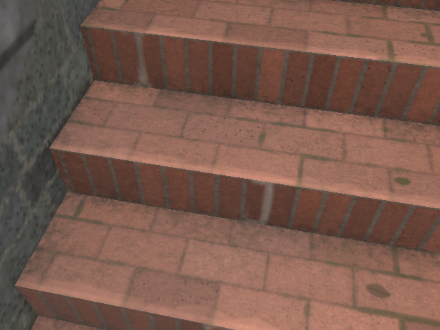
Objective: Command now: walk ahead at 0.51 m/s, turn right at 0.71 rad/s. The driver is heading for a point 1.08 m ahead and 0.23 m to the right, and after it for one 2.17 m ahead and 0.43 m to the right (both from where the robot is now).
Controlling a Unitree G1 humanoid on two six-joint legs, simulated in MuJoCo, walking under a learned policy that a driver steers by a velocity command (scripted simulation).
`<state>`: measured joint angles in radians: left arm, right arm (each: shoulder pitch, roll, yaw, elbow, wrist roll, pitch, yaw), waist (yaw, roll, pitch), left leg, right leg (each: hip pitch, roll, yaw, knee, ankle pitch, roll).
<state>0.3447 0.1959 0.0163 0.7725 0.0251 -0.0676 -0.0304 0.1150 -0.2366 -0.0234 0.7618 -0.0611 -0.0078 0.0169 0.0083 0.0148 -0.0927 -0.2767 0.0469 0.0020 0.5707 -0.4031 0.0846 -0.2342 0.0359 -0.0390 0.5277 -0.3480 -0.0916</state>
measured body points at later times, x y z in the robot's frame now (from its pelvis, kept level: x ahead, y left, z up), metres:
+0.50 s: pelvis +0.21 -0.06 +0.14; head +0.22 -0.06 +0.59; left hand +0.52 +0.08 +0.07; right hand +0.20 -0.33 +0.01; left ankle +0.26 +0.04 -0.56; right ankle +0.14 -0.16 -0.34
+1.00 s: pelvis +0.37 -0.24 +0.30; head +0.39 -0.24 +0.75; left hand +0.54 -0.05 +0.16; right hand +0.33 -0.50 +0.17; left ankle +0.36 -0.06 -0.20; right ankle +0.41 -0.36 -0.39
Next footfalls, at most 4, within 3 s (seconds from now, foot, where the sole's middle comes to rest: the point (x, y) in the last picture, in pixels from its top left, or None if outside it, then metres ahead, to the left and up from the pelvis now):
0.32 left None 0.30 0.04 -0.60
0.80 right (408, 312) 0.44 -0.39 -0.43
1.32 left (298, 300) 0.47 -0.14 -0.43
1.86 right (420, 303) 0.46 -0.42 -0.43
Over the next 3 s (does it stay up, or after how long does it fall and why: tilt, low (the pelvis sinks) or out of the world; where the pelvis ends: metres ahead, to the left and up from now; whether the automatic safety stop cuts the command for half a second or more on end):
stays up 1.05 -0.07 0.61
